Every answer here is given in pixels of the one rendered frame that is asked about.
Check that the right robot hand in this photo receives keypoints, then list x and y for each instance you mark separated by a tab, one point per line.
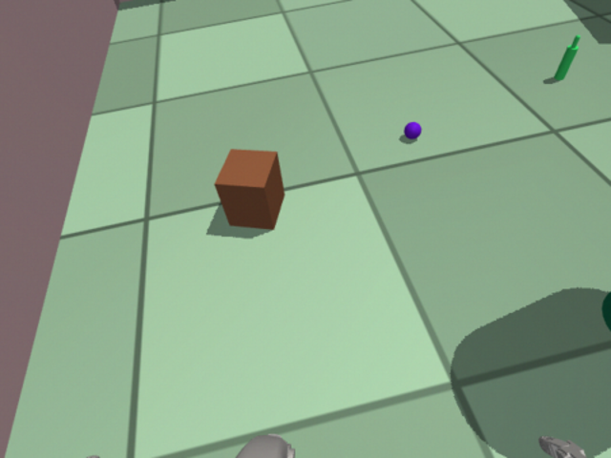
560	449

